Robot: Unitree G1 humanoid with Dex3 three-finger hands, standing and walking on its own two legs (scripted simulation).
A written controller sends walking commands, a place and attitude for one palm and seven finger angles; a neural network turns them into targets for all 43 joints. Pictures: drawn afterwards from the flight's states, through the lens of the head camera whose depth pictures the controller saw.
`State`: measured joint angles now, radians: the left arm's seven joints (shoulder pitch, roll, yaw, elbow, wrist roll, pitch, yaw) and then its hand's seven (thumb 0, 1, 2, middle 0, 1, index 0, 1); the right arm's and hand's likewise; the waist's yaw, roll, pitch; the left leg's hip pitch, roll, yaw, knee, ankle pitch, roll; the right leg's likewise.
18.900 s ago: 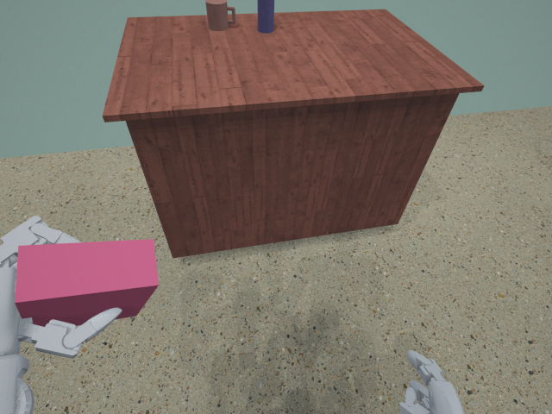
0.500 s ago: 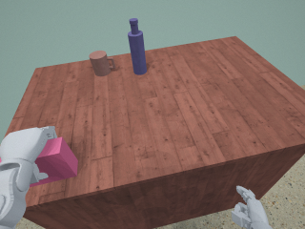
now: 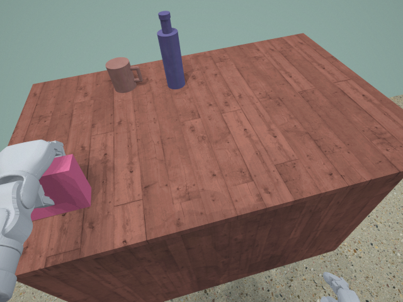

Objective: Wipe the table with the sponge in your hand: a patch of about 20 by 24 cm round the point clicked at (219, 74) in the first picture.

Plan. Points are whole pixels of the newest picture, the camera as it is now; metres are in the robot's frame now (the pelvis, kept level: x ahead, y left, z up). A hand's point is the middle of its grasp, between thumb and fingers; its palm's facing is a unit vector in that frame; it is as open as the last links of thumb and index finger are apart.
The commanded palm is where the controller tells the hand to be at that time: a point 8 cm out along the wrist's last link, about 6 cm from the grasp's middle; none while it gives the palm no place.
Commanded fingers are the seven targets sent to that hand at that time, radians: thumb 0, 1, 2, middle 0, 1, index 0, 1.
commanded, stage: wipe forward along the first lane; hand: left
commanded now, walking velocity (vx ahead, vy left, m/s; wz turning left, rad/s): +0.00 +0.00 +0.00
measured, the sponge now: (51, 194) +0.29 +0.36 +0.05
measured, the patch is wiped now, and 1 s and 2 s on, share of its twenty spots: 0.30 0.40 0.50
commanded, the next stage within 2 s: slide across to the middle lane in 1.00 s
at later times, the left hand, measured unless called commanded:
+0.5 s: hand (47, 158) +0.35 +0.38 +0.10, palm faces -0.15 +0.02 -0.99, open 9.6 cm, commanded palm +0.35 +0.37 +0.13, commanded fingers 0.00 0.10 1.30 -1.20 -1.60 -1.20 -1.60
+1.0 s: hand (52, 143) +0.39 +0.39 +0.10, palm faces -0.18 +0.04 -0.98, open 9.6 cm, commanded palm +0.39 +0.38 +0.12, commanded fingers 0.00 0.10 1.30 -1.20 -1.60 -1.20 -1.60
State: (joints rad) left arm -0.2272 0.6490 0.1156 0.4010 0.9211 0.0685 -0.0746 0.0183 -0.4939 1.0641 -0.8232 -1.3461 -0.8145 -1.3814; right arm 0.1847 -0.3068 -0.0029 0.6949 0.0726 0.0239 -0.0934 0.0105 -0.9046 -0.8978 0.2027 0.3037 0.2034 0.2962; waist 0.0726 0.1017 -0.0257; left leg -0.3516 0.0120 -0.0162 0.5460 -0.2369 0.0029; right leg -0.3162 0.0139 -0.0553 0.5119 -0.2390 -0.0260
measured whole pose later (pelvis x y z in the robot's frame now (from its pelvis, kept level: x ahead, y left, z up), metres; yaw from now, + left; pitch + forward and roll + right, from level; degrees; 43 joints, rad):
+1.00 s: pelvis +0.01 +0.02 +0.00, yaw -1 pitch +10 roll -2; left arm -0.64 0.75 0.08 0.89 1.03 -0.06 -0.04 0.02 -0.53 1.11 -0.83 -1.33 -0.82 -1.40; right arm 0.28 -0.31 -0.02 0.70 0.08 0.10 -0.06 0.01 -0.91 -0.90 0.20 0.30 0.20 0.30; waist 0.02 0.07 -0.08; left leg -0.51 0.01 0.00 0.60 -0.26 0.02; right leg -0.46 0.01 -0.04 0.53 -0.24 -0.01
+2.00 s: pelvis +0.05 +0.02 +0.00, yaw +0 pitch +8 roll -1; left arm -0.62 0.58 -0.08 0.69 0.99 0.20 -0.02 0.00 -0.51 1.12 -0.78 -1.39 -0.77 -1.46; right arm 0.19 -0.29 0.00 0.70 0.08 0.09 -0.06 0.01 -0.91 -0.90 0.20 0.30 0.20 0.30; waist 0.03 0.07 -0.06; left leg -0.36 -0.02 -0.01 0.50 -0.28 0.03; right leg -0.31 -0.01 -0.05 0.44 -0.26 0.01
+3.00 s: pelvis +0.05 +0.02 +0.00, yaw -1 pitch +4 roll -1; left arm -0.15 0.49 -0.08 0.13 0.96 0.38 0.03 0.02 -0.45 1.09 -0.70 -1.46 -0.73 -1.48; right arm 0.13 -0.30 0.02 0.64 0.09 0.10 -0.02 0.01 -0.91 -0.90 0.20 0.30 0.20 0.30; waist 0.06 0.10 -0.08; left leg -0.28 -0.01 0.02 0.51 -0.30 0.02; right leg -0.26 0.00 -0.02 0.48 -0.29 0.00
